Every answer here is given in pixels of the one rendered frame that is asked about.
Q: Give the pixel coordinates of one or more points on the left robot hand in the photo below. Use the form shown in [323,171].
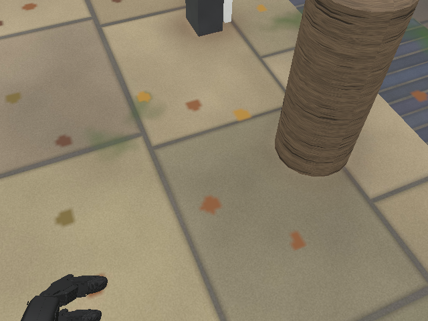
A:
[46,306]

